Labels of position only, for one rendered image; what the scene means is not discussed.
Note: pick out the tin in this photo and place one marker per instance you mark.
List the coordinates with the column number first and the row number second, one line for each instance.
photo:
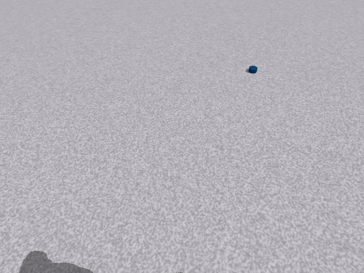
column 253, row 69

